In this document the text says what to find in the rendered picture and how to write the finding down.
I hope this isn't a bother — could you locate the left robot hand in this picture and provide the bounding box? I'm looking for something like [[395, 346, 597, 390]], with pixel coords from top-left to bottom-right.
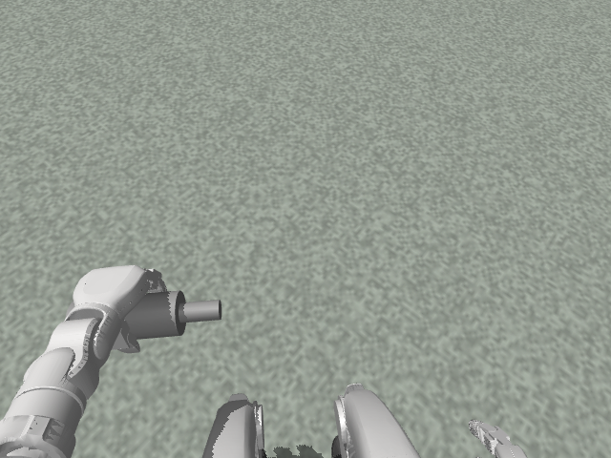
[[73, 265, 167, 353]]

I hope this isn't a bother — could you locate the bottle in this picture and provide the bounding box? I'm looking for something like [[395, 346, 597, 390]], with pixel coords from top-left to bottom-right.
[[66, 291, 221, 340]]

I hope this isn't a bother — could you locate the left robot arm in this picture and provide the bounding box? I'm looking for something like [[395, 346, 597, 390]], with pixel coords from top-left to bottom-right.
[[0, 302, 121, 458]]

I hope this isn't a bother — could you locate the right robot hand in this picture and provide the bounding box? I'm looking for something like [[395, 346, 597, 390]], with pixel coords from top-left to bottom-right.
[[469, 420, 527, 458]]

